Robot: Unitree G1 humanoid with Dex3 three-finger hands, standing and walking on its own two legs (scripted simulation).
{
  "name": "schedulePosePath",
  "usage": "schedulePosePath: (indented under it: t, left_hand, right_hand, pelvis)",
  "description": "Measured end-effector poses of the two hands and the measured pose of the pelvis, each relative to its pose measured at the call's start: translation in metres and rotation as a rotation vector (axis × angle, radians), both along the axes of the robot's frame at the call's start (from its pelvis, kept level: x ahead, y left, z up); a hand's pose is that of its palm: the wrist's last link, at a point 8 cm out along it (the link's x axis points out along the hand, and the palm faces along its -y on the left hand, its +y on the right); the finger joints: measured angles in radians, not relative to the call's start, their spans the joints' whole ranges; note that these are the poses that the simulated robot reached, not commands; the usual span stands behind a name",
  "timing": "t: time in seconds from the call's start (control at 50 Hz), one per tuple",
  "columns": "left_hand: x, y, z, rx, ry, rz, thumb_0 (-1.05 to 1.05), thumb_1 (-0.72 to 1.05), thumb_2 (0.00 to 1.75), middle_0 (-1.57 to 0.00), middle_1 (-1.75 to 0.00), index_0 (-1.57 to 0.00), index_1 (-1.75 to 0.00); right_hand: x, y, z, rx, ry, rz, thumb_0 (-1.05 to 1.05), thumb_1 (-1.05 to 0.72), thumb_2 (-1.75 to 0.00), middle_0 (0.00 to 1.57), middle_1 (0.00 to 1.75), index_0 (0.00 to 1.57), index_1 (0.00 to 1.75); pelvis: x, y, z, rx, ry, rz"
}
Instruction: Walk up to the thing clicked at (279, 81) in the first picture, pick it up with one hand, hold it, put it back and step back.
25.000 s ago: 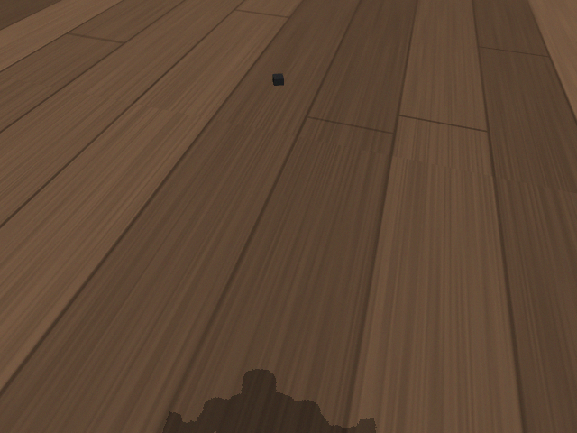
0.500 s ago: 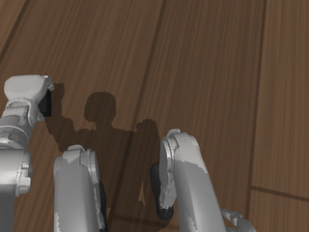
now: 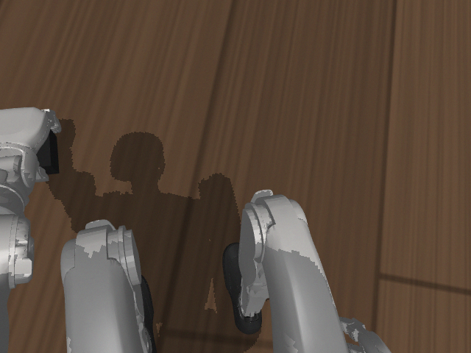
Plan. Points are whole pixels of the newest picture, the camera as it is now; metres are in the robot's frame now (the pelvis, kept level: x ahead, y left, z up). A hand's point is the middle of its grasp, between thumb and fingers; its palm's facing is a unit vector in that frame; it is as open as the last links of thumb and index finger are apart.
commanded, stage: lower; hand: left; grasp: from above
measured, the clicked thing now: (32, 152) +0.46 +0.27 -0.21
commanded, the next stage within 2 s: rest in 0.20 s
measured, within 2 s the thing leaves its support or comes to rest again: neither
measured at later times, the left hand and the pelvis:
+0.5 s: hand (47, 155) +0.47 +0.25 -0.24, palm faces -0.48 -0.06 -0.88, open 10.0 cm; pelvis +0.00 +0.00 -0.03, yaw -3 degrees
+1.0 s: hand (55, 155) +0.47 +0.25 -0.27, palm faces -0.45 -0.09 -0.89, open 9.9 cm; pelvis +0.00 +0.01 -0.05, yaw -6 degrees
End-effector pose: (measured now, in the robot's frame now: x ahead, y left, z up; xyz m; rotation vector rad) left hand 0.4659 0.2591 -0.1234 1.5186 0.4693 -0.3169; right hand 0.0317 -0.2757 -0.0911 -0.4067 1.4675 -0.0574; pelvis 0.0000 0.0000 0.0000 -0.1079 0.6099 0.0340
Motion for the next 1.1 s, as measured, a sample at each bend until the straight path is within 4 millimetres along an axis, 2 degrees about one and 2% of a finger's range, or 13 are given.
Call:
schedulePosePath:
  t: [0.22, 0.48, 0.7, 1.1]
  left_hand:
    - [0.001, -0.003, -0.033, -0.028, -0.015, -0.021, -0.03, -0.01, 0.44, -0.71, -0.5, -0.77, -0.45]
    - [0.008, -0.004, -0.055, -0.014, -0.007, 0.008, -0.02, 0.0, 0.43, -0.7, -0.53, -0.76, -0.45]
    - [0.009, -0.003, -0.08, -0.056, -0.003, 0.011, -0.02, 0.01, 0.43, -0.7, -0.53, -0.76, -0.46]
    - [0.012, -0.005, -0.097, -0.052, -0.017, 0.016, -0.02, 0.0, 0.43, -0.71, -0.52, -0.77, -0.44]
  right_hand:
    - [-0.004, 0.0, -0.005, -0.02, 0.011, 0.03, 0.0, -0.91, -0.9, 0.2, 0.3, 0.21, 0.3]
    - [-0.013, 0.01, -0.016, 0.03, 0.04, 0.051, 0.0, -0.91, -0.9, 0.2, 0.3, 0.21, 0.3]
    - [-0.023, 0.014, -0.014, 0.04, 0.078, 0.084, 0.0, -0.91, -0.9, 0.2, 0.3, 0.21, 0.3]
    - [-0.029, 0.027, -0.007, 0.081, 0.076, 0.15, 0.0, -0.91, -0.9, 0.2, 0.3, 0.2, 0.3]
  pelvis:
    - [0.0, 0.001, -0.018, -0.017, -0.022, -0.007]
    - [0.004, 0.003, -0.03, -0.035, -0.03, -0.021]
    - [0.005, 0.003, -0.039, -0.056, -0.059, -0.033]
    - [0.003, 0.008, -0.046, -0.091, -0.094, -0.048]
